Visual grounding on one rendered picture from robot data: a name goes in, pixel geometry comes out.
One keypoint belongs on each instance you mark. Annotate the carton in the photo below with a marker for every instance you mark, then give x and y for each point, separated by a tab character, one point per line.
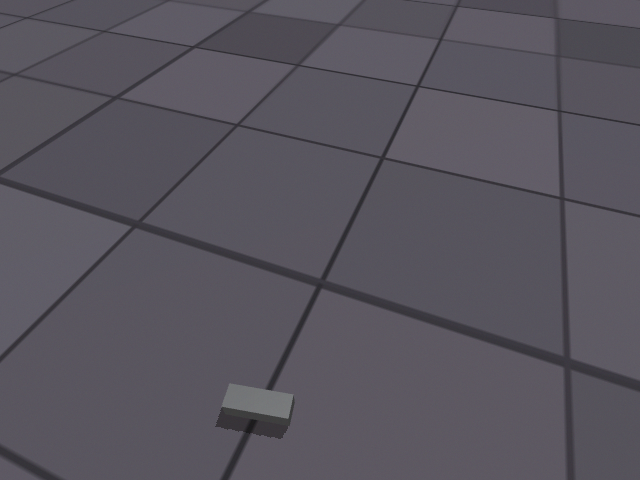
258	404

